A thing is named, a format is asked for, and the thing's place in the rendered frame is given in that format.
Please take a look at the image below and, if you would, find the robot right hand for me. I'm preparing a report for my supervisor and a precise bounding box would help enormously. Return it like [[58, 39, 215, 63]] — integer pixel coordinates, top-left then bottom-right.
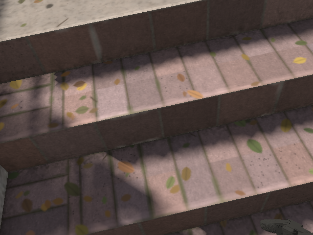
[[260, 218, 313, 235]]

